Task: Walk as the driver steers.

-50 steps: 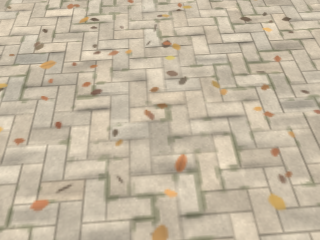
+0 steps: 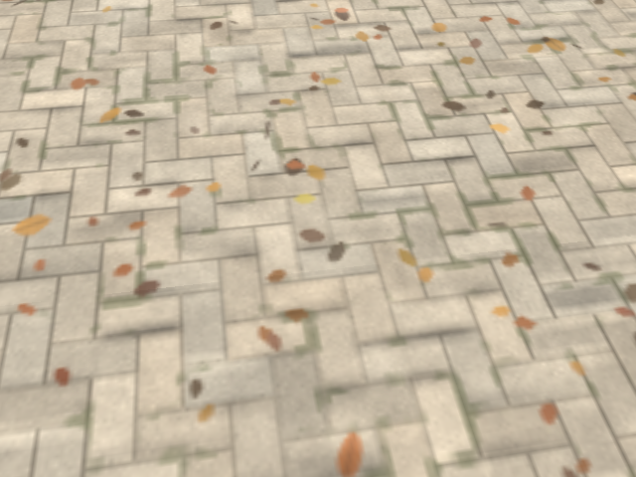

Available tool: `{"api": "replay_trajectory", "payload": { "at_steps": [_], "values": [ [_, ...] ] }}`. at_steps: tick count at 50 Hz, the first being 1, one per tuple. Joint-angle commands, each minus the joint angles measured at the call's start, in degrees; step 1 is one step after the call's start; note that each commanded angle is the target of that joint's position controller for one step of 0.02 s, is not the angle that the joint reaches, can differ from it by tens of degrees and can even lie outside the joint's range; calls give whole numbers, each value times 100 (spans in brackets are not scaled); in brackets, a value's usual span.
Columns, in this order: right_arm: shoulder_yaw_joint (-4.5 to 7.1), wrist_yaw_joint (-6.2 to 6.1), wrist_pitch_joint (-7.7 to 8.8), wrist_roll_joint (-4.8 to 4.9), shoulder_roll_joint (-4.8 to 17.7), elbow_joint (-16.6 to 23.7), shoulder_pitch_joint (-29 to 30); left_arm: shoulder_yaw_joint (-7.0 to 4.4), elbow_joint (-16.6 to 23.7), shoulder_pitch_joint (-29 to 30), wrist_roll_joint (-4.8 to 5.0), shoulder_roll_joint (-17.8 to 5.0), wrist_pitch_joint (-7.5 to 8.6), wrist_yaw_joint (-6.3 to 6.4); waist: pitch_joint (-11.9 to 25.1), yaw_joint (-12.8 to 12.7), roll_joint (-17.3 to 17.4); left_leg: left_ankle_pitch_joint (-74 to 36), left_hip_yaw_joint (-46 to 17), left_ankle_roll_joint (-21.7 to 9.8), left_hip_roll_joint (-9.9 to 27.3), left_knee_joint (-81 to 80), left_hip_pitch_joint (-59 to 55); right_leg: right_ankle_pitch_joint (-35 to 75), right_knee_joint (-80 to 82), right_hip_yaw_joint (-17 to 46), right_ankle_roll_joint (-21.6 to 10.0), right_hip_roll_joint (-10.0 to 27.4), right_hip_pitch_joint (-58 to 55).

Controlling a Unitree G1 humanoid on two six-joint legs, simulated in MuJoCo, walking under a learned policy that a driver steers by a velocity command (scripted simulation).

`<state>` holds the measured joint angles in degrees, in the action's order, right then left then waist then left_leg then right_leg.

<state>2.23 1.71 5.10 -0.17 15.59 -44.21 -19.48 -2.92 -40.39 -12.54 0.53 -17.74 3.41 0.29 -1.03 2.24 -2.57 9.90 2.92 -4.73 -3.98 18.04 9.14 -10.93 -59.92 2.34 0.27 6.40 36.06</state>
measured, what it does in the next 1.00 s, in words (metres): walks ahead: right foot, then left foot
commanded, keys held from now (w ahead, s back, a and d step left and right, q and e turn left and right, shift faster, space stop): w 0.16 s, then no key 0.58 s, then w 0.26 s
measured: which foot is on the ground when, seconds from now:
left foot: down 0.00-0.30, up 0.32-0.62, down 0.64-0.98, up 1.00-1.00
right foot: up 0.00-0.26, down 0.28-1.00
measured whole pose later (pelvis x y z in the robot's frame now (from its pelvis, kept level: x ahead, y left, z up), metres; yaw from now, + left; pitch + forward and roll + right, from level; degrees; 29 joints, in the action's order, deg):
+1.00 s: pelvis +0.35 -0.04 -0.02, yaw +1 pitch +0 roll -1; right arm 2.0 -1.2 1.8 1.1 14.7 -47.5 -18.5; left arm -2.9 -53.4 -13.6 1.2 -15.0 4.8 -1.4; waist 0.6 -0.1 1.8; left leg 21.8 -1.9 0.8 2.6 36.8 13.7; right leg -19.8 -33.0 -2.5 -2.7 -1.6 13.2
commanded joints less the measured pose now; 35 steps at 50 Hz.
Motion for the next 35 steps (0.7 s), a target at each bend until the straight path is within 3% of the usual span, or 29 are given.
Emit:
{"api": "replay_trajectory", "payload": {
  "at_steps": [1, 4, 9, 12, 13, 14, 15, 16, 17, 18, 19, 20, 22, 24, 27, 29, 31, 32, 33, 34, 35],
  "values": [
    [219, -69, 110, 34, 879, 355, 308, -66, 350, 82, -52, -278, 61, 6, -212, -170, 491, -544, -1250, -923, 1541, -1228, -59, 857, 763, 161, 133, 209, 509],
    [234, -120, 44, 72, 983, 234, 70, 2, 478, 688, -23, -129, 161, -77, -309, 79, 484, -863, -831, -751, 1390, -1204, -153, 1645, 1889, -48, 130, 41, 269],
    [250, -154, -120, 113, 1074, -45, -415, 35, 757, 1493, 29, -99, 260, -273, -491, 340, 471, -1402, -774, -685, 1621, -817, -877, 1635, 2883, -185, -24, -217, 221],
    [275, -216, -235, 90, 1169, -102, -353, -58, 716, 1159, -52, -295, 312, -352, -76, 42, 746, -3114, -764, -413, 1647, 32, -1340, 1216, 3209, -262, -277, -529, -486],
    [284, -238, -257, 103, 1219, -61, -188, -138, 562, 640, -95, -444, 324, -330, 290, -272, 811, -3920, -677, -277, 1501, 646, -1341, 1305, 3345, -386, -405, -712, -1205],
    [238, -251, -264, 93, 1125, -14, -120, -234, 369, -43, -138, -675, 338, -279, 793, -637, 696, -4016, -475, -49, 1195, 1593, -1052, 2182, 3581, -418, -586, -651, -2315],
    [102, -269, -232, -75, 789, 193, -135, -291, 239, -843, -259, -1066, 316, -202, 1752, -842, 35, -2087, -344, 225, 829, 3235, 128, 4477, 3003, 630, -950, 449, -4192],
    [-96, -183, -178, -80, 171, 62, -1343, -273, 217, -814, -284, -1237, 259, -197, 2674, -285, -1345, 2928, -613, 609, -58, 5271, 2043, 5797, 2789, 2716, -2171, 2019, -6071],
    [58, -167, -176, 64, 876, -171, -1181, -227, 247, -948, -145, -788, 175, -216, 2987, -681, -610, 2968, -1371, 635, 59, 5717, 2202, 4866, 3097, 2823, -2114, 1750, -5808],
    [127, -169, -202, 197, 1049, 30, -496, -150, 277, -465, -80, -623, 137, -210, 2013, -631, -433, 2681, -1166, 645, 357, 5676, 2581, 4445, 3317, 1964, -1841, 1456, -5084],
    [100, -217, -247, 149, 932, 125, -107, -85, 259, -25, -59, -436, 114, -197, 1420, -455, -29, 2287, -932, 701, 616, 5285, 2584, 4109, 3550, 1555, -1626, 1153, -4259],
    [119, -257, -332, 73, 894, 144, 67, -14, 269, 296, -59, -251, 102, -197, 973, -293, 64, 2027, -863, 766, 784, 4898, 2366, 3888, 3782, 1246, -1539, 968, -3463],
    [84, -303, -533, 45, 624, 52, -248, -13, 184, 664, -196, -237, 114, -222, 776, 79, -244, 1620, -724, 878, 878, 4126, 1277, 3527, 4195, 758, -1449, 686, -2214],
    [33, -364, -619, 4, 449, 11, -346, -38, 93, 893, -241, -312, 130, -222, 753, 171, -403, 1490, -576, 948, 840, 3305, 739, 3474, 4328, 410, -1471, 559, -1743],
    [50, -400, -679, -19, 528, 34, -42, -67, -118, 812, -197, -432, 58, -163, 878, 1, -411, 632, -528, 864, 837, 2458, 378, 2060, 4443, 394, -1389, 559, -1766],
    [81, -395, -714, -28, 570, 53, 167, -43, -214, 855, -171, -426, -25, -135, 679, -32, -367, 286, -472, 760, 796, 1976, 142, 330, 4537, 461, -1235, 487, -1545],
    [85, -385, -700, -113, 526, 80, 327, 42, -300, 885, -145, -242, -84, -125, 376, 17, -291, -14, -394, 608, 724, 1277, -220, -1245, 4500, 462, -880, 231, -1223],
    [86, -395, -679, -160, 589, 153, 422, 105, -412, 705, -165, -85, -94, -125, 210, -3, -132, -282, -618, 505, 904, 878, -298, -1690, 4388, 429, -608, 61, -1134],
    [119, -421, -648, -146, 859, 263, 529, 121, -473, 484, -221, -49, -101, -120, 77, -186, 290, -615, -1002, 350, 1277, 609, -205, -1808, 4029, 262, -348, -238, -1132],
    [190, -418, -634, -79, 1088, 161, 760, 106, -515, 155, -188, -8, -130, -94, 22, -533, 1126, 690, -1010, 169, 1232, 536, 567, -1322, 3923, -154, -171, -571, -1622],
    [131, -371, -587, -82, 739, 199, 853, 83, -561, 374, -201, -175, -162, -51, -91, -342, 1041, 1406, -960, 213, 1049, 320, 1056, -876, 3676, -233, -74, -585, -2114]
  ]
}}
